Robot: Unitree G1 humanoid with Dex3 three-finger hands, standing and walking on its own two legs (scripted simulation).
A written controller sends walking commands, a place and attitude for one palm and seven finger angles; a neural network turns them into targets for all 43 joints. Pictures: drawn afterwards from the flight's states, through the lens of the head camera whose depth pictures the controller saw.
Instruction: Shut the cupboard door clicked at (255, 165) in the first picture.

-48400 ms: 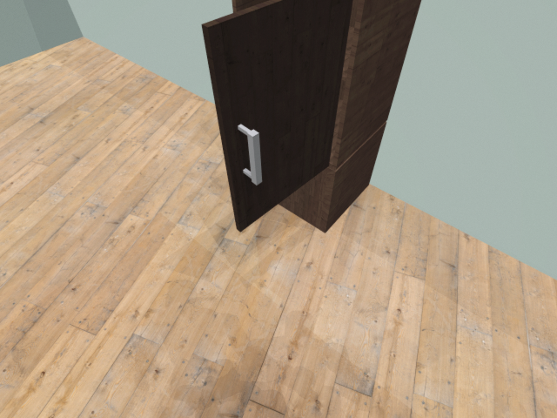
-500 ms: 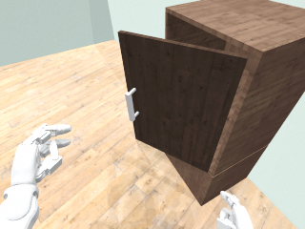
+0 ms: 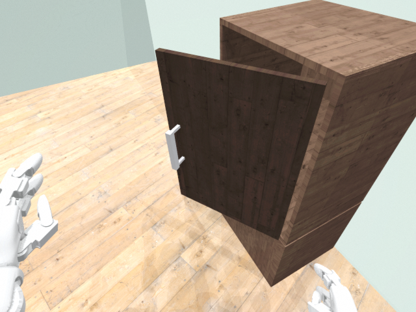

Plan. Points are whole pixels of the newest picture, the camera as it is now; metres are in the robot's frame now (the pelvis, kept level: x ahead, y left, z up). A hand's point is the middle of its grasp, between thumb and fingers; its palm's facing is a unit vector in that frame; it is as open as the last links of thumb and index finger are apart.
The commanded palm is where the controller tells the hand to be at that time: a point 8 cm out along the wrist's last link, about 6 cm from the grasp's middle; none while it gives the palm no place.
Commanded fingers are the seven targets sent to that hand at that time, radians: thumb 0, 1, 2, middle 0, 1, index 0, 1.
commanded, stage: draw the hand back to the body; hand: left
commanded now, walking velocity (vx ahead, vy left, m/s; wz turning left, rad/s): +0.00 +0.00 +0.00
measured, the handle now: (176, 147) +0.61 +0.19 -0.05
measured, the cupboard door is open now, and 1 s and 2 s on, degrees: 31 31 31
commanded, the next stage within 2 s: step back with the hand held close in 0.02 s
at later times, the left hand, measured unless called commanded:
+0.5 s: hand (45, 216) +0.20 +0.28 +0.16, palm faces +0.35 -0.78 -0.51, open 7.4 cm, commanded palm +0.14 +0.32 +0.17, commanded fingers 0.00 0.90 0.90 -0.20 -0.30 -0.20 -0.30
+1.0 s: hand out of the picture +0.07 +0.30 +0.16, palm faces +0.51 -0.73 -0.46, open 7.4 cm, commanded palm +0.01 +0.33 +0.17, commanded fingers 0.00 0.90 0.90 -0.20 -0.30 -0.20 -0.30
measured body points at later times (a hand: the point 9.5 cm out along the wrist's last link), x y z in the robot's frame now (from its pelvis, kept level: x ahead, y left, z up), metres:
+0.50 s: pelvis -0.01 +0.02 -0.01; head +0.00 +0.00 +0.44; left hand +0.17 +0.32 +0.19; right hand +0.17 -0.23 -0.09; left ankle +0.02 +0.11 -0.74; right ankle -0.05 -0.11 -0.74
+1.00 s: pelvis -0.11 +0.02 -0.02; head -0.11 +0.03 +0.42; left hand +0.04 +0.34 +0.19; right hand +0.07 -0.20 -0.10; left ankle +0.01 +0.12 -0.74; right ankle -0.05 -0.11 -0.74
